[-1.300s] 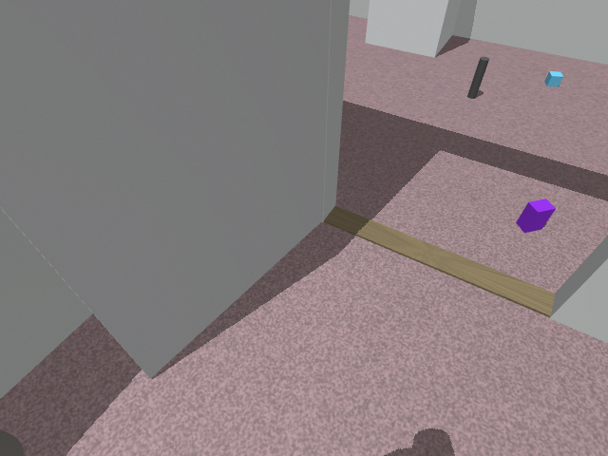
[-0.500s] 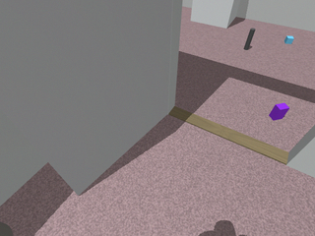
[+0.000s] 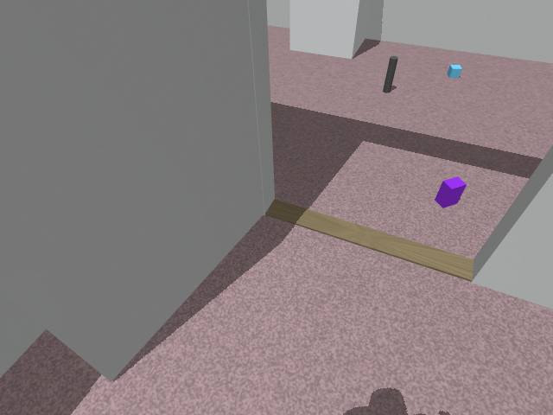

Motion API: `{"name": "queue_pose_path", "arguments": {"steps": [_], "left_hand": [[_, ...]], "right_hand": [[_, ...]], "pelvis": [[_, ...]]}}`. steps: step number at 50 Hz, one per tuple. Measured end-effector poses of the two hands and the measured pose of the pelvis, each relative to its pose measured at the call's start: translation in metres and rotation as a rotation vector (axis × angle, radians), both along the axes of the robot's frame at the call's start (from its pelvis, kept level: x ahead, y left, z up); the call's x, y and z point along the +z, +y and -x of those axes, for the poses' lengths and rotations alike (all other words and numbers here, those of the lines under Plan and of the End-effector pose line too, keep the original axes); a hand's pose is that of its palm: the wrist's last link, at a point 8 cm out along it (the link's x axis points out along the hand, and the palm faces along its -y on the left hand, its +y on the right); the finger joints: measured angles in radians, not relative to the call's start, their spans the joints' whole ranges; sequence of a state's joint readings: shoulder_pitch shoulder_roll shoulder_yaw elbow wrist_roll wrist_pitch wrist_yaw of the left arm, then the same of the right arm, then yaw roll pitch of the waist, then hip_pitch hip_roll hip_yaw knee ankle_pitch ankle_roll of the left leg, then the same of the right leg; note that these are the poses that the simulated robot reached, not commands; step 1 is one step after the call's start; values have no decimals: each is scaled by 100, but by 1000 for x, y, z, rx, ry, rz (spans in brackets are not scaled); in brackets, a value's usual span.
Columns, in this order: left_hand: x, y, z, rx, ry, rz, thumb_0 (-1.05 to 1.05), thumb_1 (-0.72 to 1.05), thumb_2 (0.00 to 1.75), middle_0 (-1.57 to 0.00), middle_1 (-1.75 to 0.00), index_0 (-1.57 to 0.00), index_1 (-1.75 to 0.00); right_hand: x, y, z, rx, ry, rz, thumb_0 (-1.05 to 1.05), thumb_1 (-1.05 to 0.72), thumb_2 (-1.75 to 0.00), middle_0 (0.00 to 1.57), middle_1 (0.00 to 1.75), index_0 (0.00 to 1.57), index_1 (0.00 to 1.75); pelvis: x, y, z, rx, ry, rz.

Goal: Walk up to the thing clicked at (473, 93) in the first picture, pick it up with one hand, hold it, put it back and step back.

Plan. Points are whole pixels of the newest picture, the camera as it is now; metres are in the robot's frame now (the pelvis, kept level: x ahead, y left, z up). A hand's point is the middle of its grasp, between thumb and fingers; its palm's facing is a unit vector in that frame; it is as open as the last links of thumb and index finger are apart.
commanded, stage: walk up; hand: left
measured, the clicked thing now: (390, 75) +2.39 -0.82 -0.66
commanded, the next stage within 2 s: none
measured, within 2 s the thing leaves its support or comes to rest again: neither
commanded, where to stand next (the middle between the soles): +1.93 -0.89 m, yaw -25 degrees
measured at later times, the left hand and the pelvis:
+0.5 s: hand (215, 352) +0.28 +0.14 -0.16, palm faces -0.15 -0.94 -0.32, open 7.4 cm; pelvis +0.23 -0.13 -0.01, yaw -13 degrees
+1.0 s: hand (290, 154) +0.82 -0.03 -0.12, palm faces -0.45 -0.82 -0.36, open 7.4 cm; pelvis +0.56 -0.21 -0.02, yaw -22 degrees
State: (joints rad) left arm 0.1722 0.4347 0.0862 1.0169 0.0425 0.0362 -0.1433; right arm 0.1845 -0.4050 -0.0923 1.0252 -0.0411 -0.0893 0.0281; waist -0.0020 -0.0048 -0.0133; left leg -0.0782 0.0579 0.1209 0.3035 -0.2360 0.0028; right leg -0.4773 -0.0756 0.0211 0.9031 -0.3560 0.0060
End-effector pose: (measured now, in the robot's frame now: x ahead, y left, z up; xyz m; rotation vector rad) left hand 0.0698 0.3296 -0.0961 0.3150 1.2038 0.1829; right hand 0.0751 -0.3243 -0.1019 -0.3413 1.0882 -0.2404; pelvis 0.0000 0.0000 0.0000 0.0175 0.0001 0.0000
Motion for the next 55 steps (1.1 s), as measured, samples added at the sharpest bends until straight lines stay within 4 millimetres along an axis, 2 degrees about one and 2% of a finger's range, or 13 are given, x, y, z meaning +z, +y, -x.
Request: {"name": "queue_pose_path", "arguments": {"steps": [6,12,17,21,23,26,29,33,41,45,48,52,55], "left_hand": [[17,-18,-78,-64,-92,-49,1,91,89,-20,-30,-20,-30],[3,-73,-155,-98,-177,-100,1,91,89,-19,-30,-20,-30],[-2,-123,-167,-78,-108,-27,0,91,89,-20,-30,-20,-30],[-10,-141,-177,-80,7,-4,1,90,89,-20,-30,-21,-30],[-16,-145,-192,-87,50,4,1,90,89,-20,-30,-21,-30],[-28,-149,-230,-113,79,18,1,90,89,-20,-30,-21,-30],[-43,-149,-287,-147,79,27,1,90,89,-20,-30,-21,-30],[-59,-155,-383,-225,57,13,1,90,89,-20,-30,-21,-30],[-13,-217,-586,-439,-138,43,1,91,89,-20,-30,-20,-30],[5,-253,-672,-499,-216,45,1,91,89,-20,-30,-20,-30],[10,-288,-729,-541,-238,44,1,91,89,-19,-30,-20,-30],[6,-343,-797,-576,-253,43,1,91,89,-19,-30,-20,-30],[-2,-386,-840,-571,-279,44,1,91,89,-19,-30,-20,-30]], "right_hand": [[-3,-71,-13,-72,0,54,1,-90,-90,21,30,21,30],[-34,-136,-58,-119,-1,62,1,-90,-90,20,30,20,30],[-22,-132,-121,-77,-21,-17,1,-91,-90,20,29,20,30],[-7,-126,-174,-50,-74,-62,1,-91,-90,20,29,20,30],[-2,-127,-197,-47,-76,-66,1,-91,-90,20,29,20,30],[3,-134,-231,-60,-62,-45,1,-90,-90,21,30,20,30],[4,-144,-268,-91,-54,-3,1,-90,-90,21,30,21,30],[4,-153,-303,-161,-86,62,1,-90,-90,21,30,20,30],[22,-158,-298,-375,-22,56,1,-90,-90,21,30,20,30],[14,-165,-299,-433,79,29,1,-90,-90,21,30,20,30],[2,-176,-312,-459,138,-4,1,-90,-90,21,30,20,30],[-23,-202,-345,-482,192,-43,1,-90,-90,21,30,20,30],[-46,-231,-382,-489,231,-64,1,-90,-90,21,30,20,30]], "pelvis": [[-11,-37,-45,-72,-20,-11],[-40,-91,-100,-117,-17,20],[-19,-109,-142,-155,-23,29],[-8,-122,-183,-203,-32,38],[-8,-128,-206,-215,-28,46],[-12,-133,-247,-231,-15,57],[-21,-134,-295,-247,0,61],[-33,-133,-352,-284,-5,9],[-6,-155,-448,-351,-24,12],[-5,-175,-494,-373,-30,0],[-10,-195,-530,-386,-26,-9],[-24,-232,-583,-381,-12,-16],[-37,-263,-623,-393,1,18]]}}
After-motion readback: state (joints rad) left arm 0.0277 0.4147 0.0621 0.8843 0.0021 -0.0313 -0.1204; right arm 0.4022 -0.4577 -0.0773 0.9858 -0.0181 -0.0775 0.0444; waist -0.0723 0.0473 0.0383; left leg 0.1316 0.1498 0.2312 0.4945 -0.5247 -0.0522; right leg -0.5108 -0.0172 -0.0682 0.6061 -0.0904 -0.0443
